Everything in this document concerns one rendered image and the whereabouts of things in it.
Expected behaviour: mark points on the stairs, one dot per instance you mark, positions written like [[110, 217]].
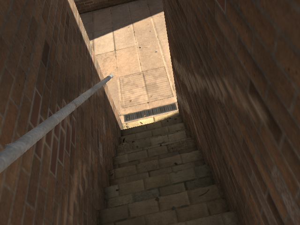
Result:
[[159, 177]]

